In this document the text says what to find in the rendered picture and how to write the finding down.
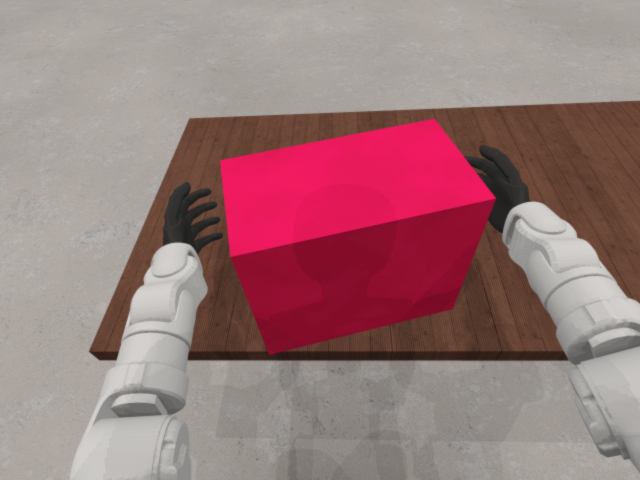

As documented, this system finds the carton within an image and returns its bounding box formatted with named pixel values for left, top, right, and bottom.
left=220, top=119, right=496, bottom=355

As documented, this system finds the right robot upper arm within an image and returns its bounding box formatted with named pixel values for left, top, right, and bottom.
left=568, top=346, right=640, bottom=473

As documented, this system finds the left robot forearm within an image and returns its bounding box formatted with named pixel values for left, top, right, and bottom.
left=69, top=243, right=208, bottom=480

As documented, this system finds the left robot upper arm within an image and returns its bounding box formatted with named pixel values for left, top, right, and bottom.
left=73, top=415, right=191, bottom=480

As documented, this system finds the right robot forearm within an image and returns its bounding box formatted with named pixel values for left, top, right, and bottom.
left=502, top=202, right=640, bottom=365

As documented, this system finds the right robot hand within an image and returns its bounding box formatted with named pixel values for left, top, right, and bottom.
left=464, top=145, right=530, bottom=233

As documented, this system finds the left robot hand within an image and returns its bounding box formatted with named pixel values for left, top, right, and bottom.
left=163, top=182, right=223, bottom=255

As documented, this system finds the table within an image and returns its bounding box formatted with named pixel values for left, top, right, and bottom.
left=89, top=101, right=640, bottom=361

